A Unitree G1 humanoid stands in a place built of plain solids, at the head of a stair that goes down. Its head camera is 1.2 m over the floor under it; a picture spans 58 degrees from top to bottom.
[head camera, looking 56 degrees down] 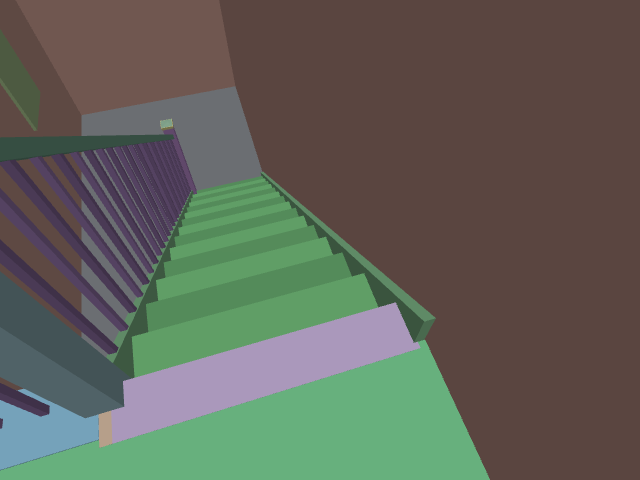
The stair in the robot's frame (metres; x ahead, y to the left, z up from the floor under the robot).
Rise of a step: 0.20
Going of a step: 0.23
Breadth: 0.84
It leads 17 degrees to the left of straight ahead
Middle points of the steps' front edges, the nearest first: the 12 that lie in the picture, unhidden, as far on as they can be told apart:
0.46 0.15 0.00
0.67 0.24 -0.20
0.89 0.30 -0.40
1.11 0.37 -0.59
1.32 0.44 -0.79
1.54 0.50 -0.99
1.76 0.57 -1.19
1.97 0.64 -1.38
2.19 0.70 -1.58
2.41 0.77 -1.77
2.63 0.84 -1.97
2.84 0.91 -2.17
